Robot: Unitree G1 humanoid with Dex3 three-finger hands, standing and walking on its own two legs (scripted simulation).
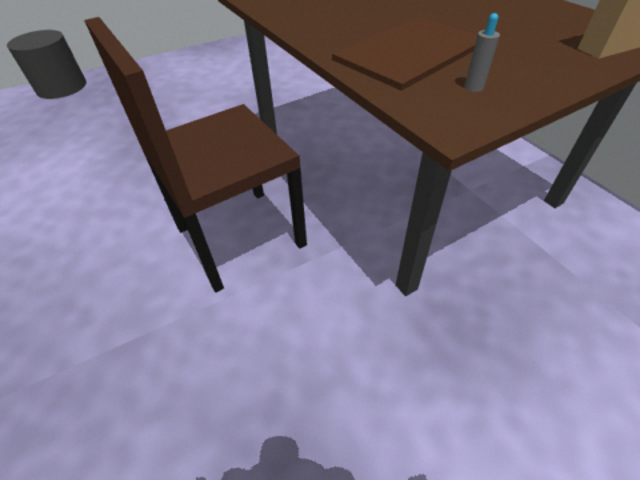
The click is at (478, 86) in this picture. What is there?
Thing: necked bottle
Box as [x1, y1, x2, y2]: [464, 13, 499, 91]
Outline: 495,13 489,16 486,29 478,32 464,86 469,90 478,91 483,89 499,36 499,33 494,30 497,21 497,14
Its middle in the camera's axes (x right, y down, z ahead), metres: +0.42 -0.48 +0.99
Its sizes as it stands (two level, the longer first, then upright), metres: 0.052 0.052 0.186
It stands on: a support 0.72 m high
